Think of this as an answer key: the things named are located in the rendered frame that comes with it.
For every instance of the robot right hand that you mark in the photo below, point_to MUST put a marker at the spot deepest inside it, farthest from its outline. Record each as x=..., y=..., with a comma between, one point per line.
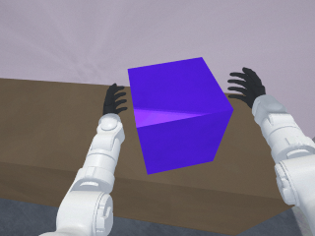
x=253, y=86

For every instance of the robot left hand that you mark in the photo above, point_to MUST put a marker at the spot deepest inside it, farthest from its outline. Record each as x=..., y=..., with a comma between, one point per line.
x=109, y=105

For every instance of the pedestal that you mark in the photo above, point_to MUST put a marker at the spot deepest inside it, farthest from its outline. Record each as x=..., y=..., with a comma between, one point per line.
x=46, y=131

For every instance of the robot right upper arm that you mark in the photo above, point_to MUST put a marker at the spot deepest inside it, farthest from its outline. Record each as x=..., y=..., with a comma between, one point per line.
x=296, y=183

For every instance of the right robot forearm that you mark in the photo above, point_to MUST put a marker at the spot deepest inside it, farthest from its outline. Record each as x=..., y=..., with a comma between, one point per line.
x=282, y=134

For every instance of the carton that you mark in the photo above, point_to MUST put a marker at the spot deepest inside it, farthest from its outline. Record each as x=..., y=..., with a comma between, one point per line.
x=181, y=113

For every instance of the left robot forearm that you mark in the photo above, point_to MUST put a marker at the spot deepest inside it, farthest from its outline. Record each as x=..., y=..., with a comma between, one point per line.
x=97, y=174

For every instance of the robot left upper arm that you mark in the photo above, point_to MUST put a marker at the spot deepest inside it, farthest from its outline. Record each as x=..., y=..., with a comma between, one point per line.
x=84, y=213

